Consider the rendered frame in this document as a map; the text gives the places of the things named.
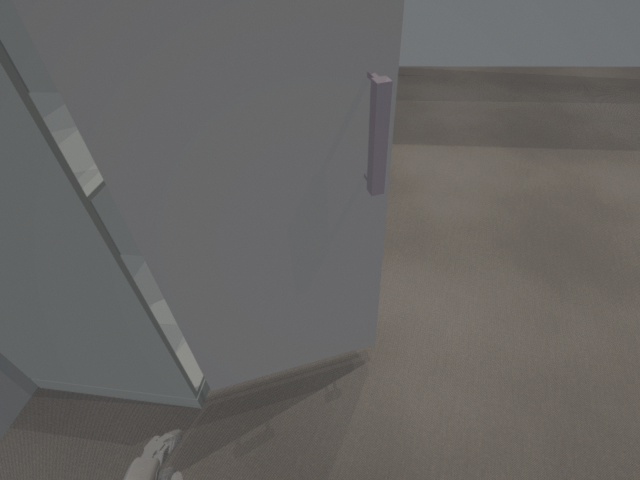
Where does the handle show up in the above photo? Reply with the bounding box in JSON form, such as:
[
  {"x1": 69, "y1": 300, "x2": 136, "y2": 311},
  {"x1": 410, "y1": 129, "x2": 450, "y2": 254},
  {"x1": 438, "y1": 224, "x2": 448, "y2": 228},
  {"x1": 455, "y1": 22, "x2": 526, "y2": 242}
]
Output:
[{"x1": 364, "y1": 71, "x2": 393, "y2": 196}]

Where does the fridge door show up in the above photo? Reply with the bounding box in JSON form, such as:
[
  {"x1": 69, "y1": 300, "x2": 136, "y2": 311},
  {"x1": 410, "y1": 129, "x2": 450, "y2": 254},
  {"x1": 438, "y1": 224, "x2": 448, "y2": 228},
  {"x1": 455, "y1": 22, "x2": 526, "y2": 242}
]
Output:
[{"x1": 12, "y1": 0, "x2": 404, "y2": 391}]

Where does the left robot hand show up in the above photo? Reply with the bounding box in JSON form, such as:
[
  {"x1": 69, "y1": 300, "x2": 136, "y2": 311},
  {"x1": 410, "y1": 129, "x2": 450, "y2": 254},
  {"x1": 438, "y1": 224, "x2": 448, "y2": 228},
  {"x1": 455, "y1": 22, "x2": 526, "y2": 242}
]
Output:
[{"x1": 123, "y1": 429, "x2": 183, "y2": 480}]

